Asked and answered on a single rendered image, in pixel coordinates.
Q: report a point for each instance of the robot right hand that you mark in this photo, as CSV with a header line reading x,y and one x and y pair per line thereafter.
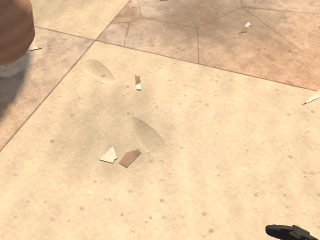
x,y
284,232

